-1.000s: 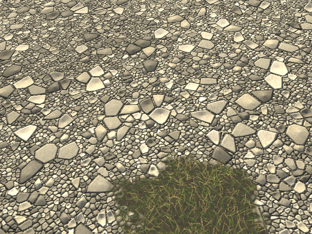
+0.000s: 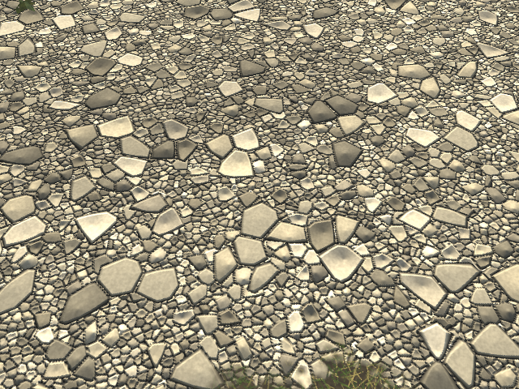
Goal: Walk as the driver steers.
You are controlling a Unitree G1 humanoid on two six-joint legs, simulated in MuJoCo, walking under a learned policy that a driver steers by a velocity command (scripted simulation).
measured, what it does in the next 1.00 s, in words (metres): steps on the spot, turning right: left foot, then left foot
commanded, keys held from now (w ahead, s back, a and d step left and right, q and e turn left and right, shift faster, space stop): no key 0.04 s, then e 0.70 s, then no key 0.12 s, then w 0.14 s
